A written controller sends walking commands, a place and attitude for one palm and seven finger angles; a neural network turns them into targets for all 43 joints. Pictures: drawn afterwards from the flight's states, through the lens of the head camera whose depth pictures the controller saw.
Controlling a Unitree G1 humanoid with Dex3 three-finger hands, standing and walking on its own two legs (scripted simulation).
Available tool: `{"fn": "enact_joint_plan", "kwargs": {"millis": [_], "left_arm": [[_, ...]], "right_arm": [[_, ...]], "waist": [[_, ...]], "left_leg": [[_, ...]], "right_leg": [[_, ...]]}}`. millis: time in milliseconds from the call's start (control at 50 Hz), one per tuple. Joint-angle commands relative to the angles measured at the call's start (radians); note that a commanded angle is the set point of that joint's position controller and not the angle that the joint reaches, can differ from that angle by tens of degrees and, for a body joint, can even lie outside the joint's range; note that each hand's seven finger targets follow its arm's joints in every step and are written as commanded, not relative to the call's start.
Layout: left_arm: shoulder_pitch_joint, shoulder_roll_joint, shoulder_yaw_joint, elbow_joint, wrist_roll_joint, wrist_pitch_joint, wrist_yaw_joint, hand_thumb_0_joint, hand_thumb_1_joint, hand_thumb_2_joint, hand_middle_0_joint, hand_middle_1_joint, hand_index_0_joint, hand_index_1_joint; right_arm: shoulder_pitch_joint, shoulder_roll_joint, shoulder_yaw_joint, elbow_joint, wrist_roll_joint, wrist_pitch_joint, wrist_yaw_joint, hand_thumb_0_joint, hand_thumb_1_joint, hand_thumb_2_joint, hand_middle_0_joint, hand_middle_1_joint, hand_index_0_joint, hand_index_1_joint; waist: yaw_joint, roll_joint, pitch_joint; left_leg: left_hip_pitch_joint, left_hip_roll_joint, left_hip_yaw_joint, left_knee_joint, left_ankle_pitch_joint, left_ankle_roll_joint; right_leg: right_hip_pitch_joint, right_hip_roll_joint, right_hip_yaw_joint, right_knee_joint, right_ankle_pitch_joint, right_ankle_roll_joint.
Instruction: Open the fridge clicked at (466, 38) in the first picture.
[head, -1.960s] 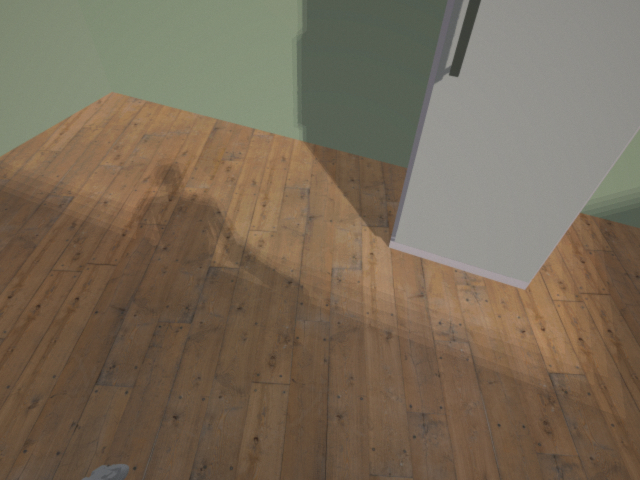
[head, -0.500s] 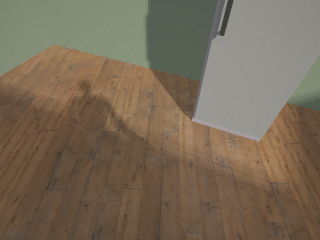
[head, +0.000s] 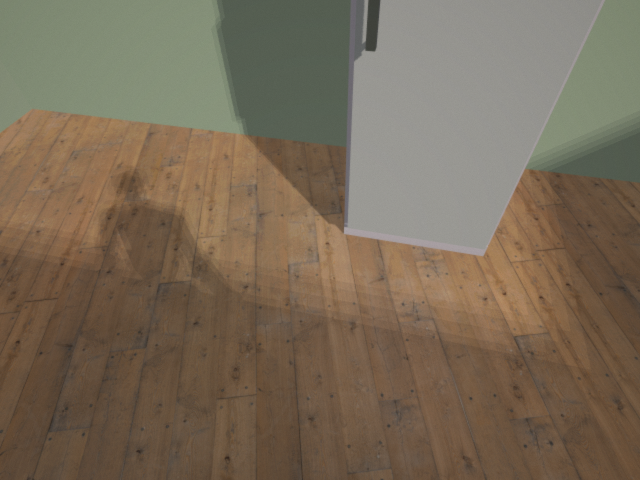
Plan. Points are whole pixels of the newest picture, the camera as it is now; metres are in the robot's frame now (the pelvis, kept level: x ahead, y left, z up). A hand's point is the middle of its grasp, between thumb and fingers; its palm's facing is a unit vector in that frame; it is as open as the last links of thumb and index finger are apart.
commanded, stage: walk to a spot facing it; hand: left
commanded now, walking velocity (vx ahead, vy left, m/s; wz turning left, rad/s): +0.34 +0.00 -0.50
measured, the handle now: out of the picture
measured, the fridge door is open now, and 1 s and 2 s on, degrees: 0 0 0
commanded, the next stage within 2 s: turn to face it in 0.78 s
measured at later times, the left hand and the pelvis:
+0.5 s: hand (188, 427) +0.22 +0.24 -0.18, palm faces -0.17 -0.97 -0.19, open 7.4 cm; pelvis +0.21 +0.05 +0.00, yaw -17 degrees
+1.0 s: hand (307, 265) +0.52 +0.08 -0.15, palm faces -0.56 -0.80 -0.23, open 7.4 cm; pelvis +0.31 +0.01 +0.00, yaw -31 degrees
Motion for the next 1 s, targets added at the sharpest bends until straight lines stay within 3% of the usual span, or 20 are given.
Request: {"fn": "enact_joint_plan", "kwargs": {"millis": [0,60,140,300,320,360,380,400,420,440,480,540,600,820,860,880,900,920,940,980], "left_arm": [[0.123,0.183,0.046,-0.021,0.001,-0.032,0.034,0.0,0.9,0.9,-0.2,-0.3,-0.2,-0.3],[0.118,0.151,0.043,-0.016,0.005,-0.051,0.035,0.0,0.9,0.9,-0.2,-0.3,-0.2,-0.3],[0.143,0.133,0.043,0.008,0.004,-0.062,0.039,0.0,0.9,0.9,-0.2,-0.3,-0.2,-0.3],[0.155,0.13,0.046,0.02,0.014,-0.051,0.055,0.0,0.9,0.9,-0.2,-0.3,-0.2,-0.3],[0.146,0.141,0.052,0.019,0.016,-0.049,0.056,0.0,0.9,0.9,-0.2,-0.3,-0.2,-0.3],[0.098,0.157,0.062,0.002,0.005,-0.05,0.056,0.0,0.9,0.9,-0.2,-0.3,-0.2,-0.3],[0.099,0.132,0.064,-0.008,-0.005,-0.05,0.05,0.0,0.9,0.9,-0.2,-0.3,-0.2,-0.3],[0.152,0.068,0.059,-0.023,-0.022,-0.045,0.035,0.0,0.9,0.9,-0.2,-0.3,-0.2,-0.3],[0.113,0.064,0.049,-0.046,-0.017,-0.045,0.036,0.0,0.9,0.9,-0.2,-0.3,-0.2,-0.3],[0.076,0.081,0.06,-0.055,-0.01,-0.036,0.037,0.0,0.9,0.9,-0.2,-0.3,-0.2,-0.3],[-0.004,0.059,0.065,-0.064,0.008,-0.016,0.018,0.0,0.9,0.9,-0.2,-0.3,-0.2,-0.3],[0.036,0.023,0.062,-0.055,0.014,0.029,0.0,0.0,0.9,0.9,-0.2,-0.3,-0.2,-0.3],[0.001,0.019,0.064,-0.081,0.012,0.059,-0.004,0.0,0.9,0.9,-0.2,-0.3,-0.2,-0.3],[-0.255,0.045,0.052,-0.192,0.013,0.059,-0.003,0.0,0.9,0.9,-0.2,-0.3,-0.2,-0.3],[-0.206,0.065,0.054,-0.182,0.014,0.043,0.004,0.0,0.9,0.9,-0.2,-0.3,-0.2,-0.3],[-0.12,0.086,0.056,-0.155,0.017,0.028,0.012,0.0,0.9,0.9,-0.2,-0.3,-0.2,-0.3],[-0.03,0.189,0.074,-0.123,0.028,0.008,0.031,0.0,0.9,0.9,-0.2,-0.3,-0.2,-0.3],[0.042,0.255,0.08,-0.092,0.005,0.0,0.043,0.0,0.9,0.9,-0.2,-0.3,-0.2,-0.3],[0.015,0.222,0.067,-0.087,-0.003,0.004,0.056,0.0,0.9,0.9,-0.2,-0.3,-0.2,-0.3],[-0.123,0.162,0.045,-0.101,0.004,0.005,0.064,0.0,0.9,0.9,-0.2,-0.3,-0.2,-0.3]], "right_arm": [[-0.206,-0.092,-0.026,-0.175,0.0,-0.066,0.002,0.0,-0.9,-0.9,0.2,0.3,0.2,0.3],[-0.138,-0.048,-0.028,-0.152,-0.003,-0.053,0.008,0.0,-0.9,-0.9,0.2,0.3,0.2,0.3],[-0.16,-0.029,-0.032,-0.174,0.0,-0.049,0.014,0.0,-0.9,-0.9,0.2,0.3,0.2,0.3],[-0.303,0.003,-0.021,-0.248,0.01,-0.073,0.019,0.0,-0.9,-0.9,0.2,0.3,0.2,0.3],[-0.274,-0.006,-0.024,-0.243,0.011,-0.079,0.014,0.0,-0.9,-0.9,0.2,0.3,0.2,0.3],[-0.062,-0.046,-0.034,-0.18,0.006,-0.089,-0.01,0.0,-0.9,-0.9,0.2,0.3,0.2,0.3],[0.102,-0.121,-0.051,-0.135,0.0,-0.093,-0.025,0.0,-0.9,-0.9,0.2,0.3,0.2,0.3],[0.219,-0.247,-0.079,-0.111,-0.01,-0.096,-0.032,0.0,-0.9,-0.9,0.2,0.3,0.2,0.3],[0.227,-0.252,-0.066,-0.111,0.005,-0.08,-0.032,0.0,-0.9,-0.9,0.2,0.3,0.2,0.3],[0.137,-0.192,-0.054,-0.14,0.006,-0.074,-0.024,0.0,-0.9,-0.9,0.2,0.3,0.2,0.3],[0.009,-0.074,-0.021,-0.153,0.003,-0.089,-0.032,0.0,-0.9,-0.9,0.2,0.3,0.2,0.3],[-0.023,-0.027,-0.008,-0.141,0.001,-0.098,-0.038,0.0,-0.9,-0.9,0.2,0.3,0.2,0.3],[-0.034,-0.044,-0.015,-0.142,0.004,-0.089,-0.04,0.0,-0.9,-0.9,0.2,0.3,0.2,0.3],[0.066,-0.12,-0.051,-0.125,-0.007,-0.049,-0.028,0.0,-0.9,-0.9,0.2,0.3,0.2,0.3],[0.073,-0.128,-0.053,-0.127,-0.006,-0.042,-0.026,0.0,-0.9,-0.9,0.2,0.3,0.2,0.3],[0.082,-0.124,-0.047,-0.124,0.0,-0.04,-0.021,0.0,-0.9,-0.9,0.2,0.3,0.2,0.3],[0.119,-0.061,-0.033,-0.135,0.011,-0.036,-0.012,0.0,-0.9,-0.9,0.2,0.3,0.2,0.3],[0.074,-0.009,-0.014,-0.163,0.019,-0.026,-0.018,0.0,-0.9,-0.9,0.2,0.3,0.2,0.3],[0.046,-0.018,-0.009,-0.157,0.022,-0.014,-0.032,0.0,-0.9,-0.9,0.2,0.3,0.2,0.3],[0.055,0.012,-0.004,-0.118,0.016,0.0,-0.026,0.0,-0.9,-0.9,0.2,0.3,0.2,0.3]], "waist": [[0.04,-0.098,0.059],[-0.006,-0.081,0.015],[-0.009,-0.121,0.013],[0.033,-0.18,0.035],[0.023,-0.173,0.009],[-0.076,-0.158,-0.086],[-0.14,-0.08,-0.199],[-0.148,0.229,-0.341],[-0.134,0.228,-0.323],[-0.095,0.116,-0.195],[-0.044,0.128,-0.005],[0.008,0.116,-0.007],[0.013,0.115,-0.018],[-0.071,0.1,-0.015],[-0.045,0.08,-0.06],[0.001,0.036,-0.109],[0.029,-0.22,-0.218],[0.044,-0.318,-0.287],[0.036,-0.202,-0.269],[-0.015,-0.174,-0.174]], "left_leg": [[-0.409,0.035,-0.07,0.211,0.127,-0.004],[-0.374,0.028,-0.045,0.156,0.227,-0.028],[-0.428,0.024,-0.034,0.096,0.314,-0.045],[-0.28,-0.026,0.013,-0.265,0.279,-0.015],[-0.203,-0.045,0.026,-0.316,0.244,-0.006],[0.112,-0.085,0.041,-0.474,0.341,0.015],[0.404,0.019,-0.04,-0.481,0.436,0.038],[0.636,0.373,-0.439,-0.491,0.645,0.158],[0.551,0.461,-0.538,-0.581,0.725,0.226],[0.383,0.455,-0.461,-0.632,0.585,0.251],[0.117,0.343,-0.27,-0.688,0.533,0.163],[0.02,0.245,-0.027,-0.671,0.678,0.113],[0.041,0.242,0.054,-0.691,0.618,0.132],[0.201,0.288,0.151,-0.563,0.72,0.131],[0.206,0.275,0.178,-0.435,0.803,0.097],[0.136,0.243,0.205,-0.283,0.783,0.058],[-0.118,0.14,0.246,-0.024,0.447,-0.002],[-0.223,0.021,0.133,0.181,-0.144,-0.039],[-0.207,0.037,-0.005,0.202,-0.157,-0.02],[-0.174,0.044,-0.034,0.191,-0.063,-0.017]], "right_leg": [[0.166,-0.319,0.561,-0.451,0.047,-0.162],[0.162,-0.253,0.412,-0.437,0.237,-0.131],[0.212,-0.212,0.336,-0.434,0.341,-0.114],[0.244,-0.202,0.338,-0.352,0.603,-0.092],[0.249,-0.206,0.344,-0.302,0.682,-0.091],[0.16,-0.146,0.299,-0.088,0.819,-0.048],[0.014,-0.092,0.261,0.118,0.638,-0.015],[-0.237,0.061,0.116,0.491,-0.061,0.047],[-0.297,0.028,0.161,0.689,-0.254,0.044],[-0.319,-0.032,0.142,0.75,-0.221,0.046],[-0.317,-0.087,0.122,0.746,-0.069,0.072],[-0.24,-0.101,0.076,0.663,0.014,0.09],[-0.265,-0.118,0.055,0.563,0.064,0.105],[-0.189,-0.089,-0.034,0.105,0.023,0.091],[-0.068,-0.055,-0.05,-0.016,0.046,0.068],[0.094,-0.059,-0.033,-0.141,0.176,0.051],[0.375,-0.273,0.229,-0.197,0.498,-0.023],[0.388,-0.474,0.427,-0.202,0.936,-0.14],[0.336,-0.452,0.313,-0.212,0.913,-0.186],[0.166,-0.371,0.222,-0.268,0.611,-0.138]]}}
